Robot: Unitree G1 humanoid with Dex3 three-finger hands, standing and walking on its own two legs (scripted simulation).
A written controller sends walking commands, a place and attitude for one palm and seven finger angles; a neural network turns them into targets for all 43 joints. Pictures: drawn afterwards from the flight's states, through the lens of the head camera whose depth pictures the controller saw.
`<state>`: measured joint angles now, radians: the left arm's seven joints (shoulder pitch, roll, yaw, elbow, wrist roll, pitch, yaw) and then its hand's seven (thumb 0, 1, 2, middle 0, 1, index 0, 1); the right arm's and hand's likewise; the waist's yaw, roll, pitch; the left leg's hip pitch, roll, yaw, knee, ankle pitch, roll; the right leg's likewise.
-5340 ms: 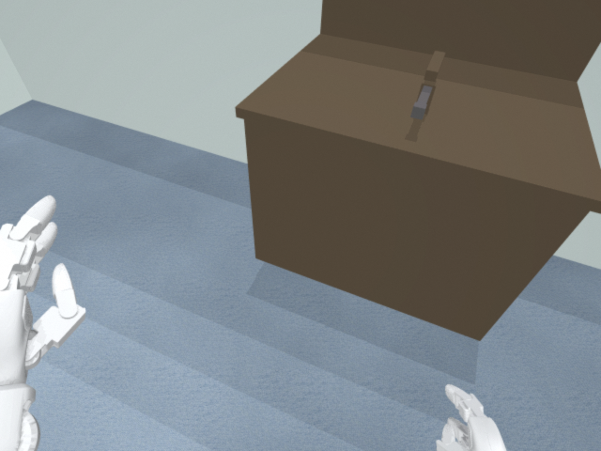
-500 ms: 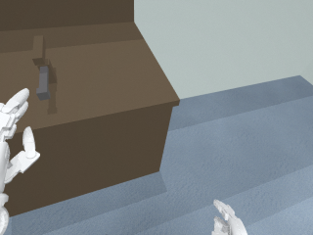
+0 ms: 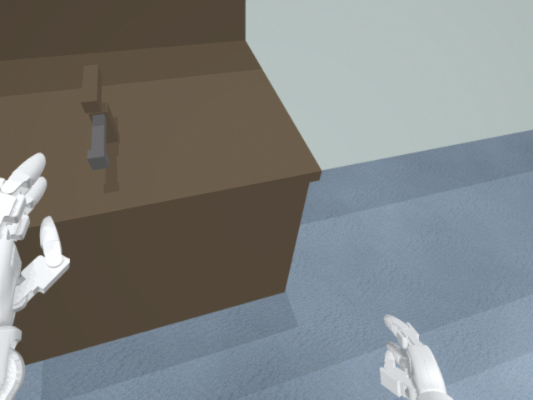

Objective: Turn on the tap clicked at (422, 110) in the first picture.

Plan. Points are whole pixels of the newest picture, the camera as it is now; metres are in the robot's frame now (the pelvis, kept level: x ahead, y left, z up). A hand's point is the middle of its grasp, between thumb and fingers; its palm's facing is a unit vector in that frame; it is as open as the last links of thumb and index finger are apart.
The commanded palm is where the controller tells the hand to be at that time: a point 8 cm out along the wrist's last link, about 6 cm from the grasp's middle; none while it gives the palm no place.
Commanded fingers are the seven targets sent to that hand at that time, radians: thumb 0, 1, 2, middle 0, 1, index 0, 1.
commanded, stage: look again from close up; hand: left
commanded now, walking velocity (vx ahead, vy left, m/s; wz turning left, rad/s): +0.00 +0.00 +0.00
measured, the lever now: (98, 159) +0.47 +0.36 +0.06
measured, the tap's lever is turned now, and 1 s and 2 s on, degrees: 0 0 0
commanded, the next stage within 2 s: shuffle to correct the standing spot in 0.26 s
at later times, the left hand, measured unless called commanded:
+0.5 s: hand (116, 238) +0.25 +0.21 +0.15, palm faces +0.35 -0.84 -0.42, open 7.5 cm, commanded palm +0.20 +0.25 +0.17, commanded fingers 0.00 0.90 0.90 -0.20 -0.30 -0.20 -0.30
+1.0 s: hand (127, 205) +0.30 +0.21 +0.16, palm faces +0.35 -0.78 -0.52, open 7.5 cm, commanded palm +0.25 +0.25 +0.17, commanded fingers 0.00 0.90 0.90 -0.20 -0.30 -0.20 -0.30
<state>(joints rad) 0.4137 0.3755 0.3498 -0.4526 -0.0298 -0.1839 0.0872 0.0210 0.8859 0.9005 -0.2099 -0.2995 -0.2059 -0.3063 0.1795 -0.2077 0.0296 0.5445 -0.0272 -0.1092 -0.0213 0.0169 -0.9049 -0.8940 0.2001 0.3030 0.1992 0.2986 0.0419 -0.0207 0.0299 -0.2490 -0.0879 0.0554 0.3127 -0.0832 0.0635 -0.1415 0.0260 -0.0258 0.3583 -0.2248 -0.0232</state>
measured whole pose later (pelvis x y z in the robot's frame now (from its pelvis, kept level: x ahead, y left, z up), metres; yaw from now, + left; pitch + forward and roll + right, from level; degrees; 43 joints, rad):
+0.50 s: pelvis +0.04 -0.03 +0.00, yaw +0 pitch +2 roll +0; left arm 0.46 0.38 0.35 -0.45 -0.06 -0.18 0.09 0.02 0.89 0.90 -0.21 -0.30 -0.21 -0.31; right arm 0.19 -0.22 0.02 0.56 -0.01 -0.07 -0.03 0.02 -0.90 -0.89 0.20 0.30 0.20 0.30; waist 0.01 0.00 0.00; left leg -0.28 -0.05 0.04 0.45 -0.20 0.07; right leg -0.12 0.07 -0.03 0.39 -0.29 -0.06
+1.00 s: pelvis +0.10 -0.03 -0.01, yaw +1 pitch +0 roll +0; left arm 0.54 0.42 0.40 -0.49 -0.05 -0.22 0.10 0.02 0.89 0.90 -0.21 -0.30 -0.21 -0.31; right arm 0.26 -0.19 0.02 0.56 0.01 -0.07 -0.01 0.02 -0.90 -0.89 0.20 0.30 0.20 0.30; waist 0.00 0.03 0.04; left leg -0.20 -0.07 0.03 0.54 -0.34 0.07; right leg -0.38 -0.04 -0.10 0.66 -0.29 -0.01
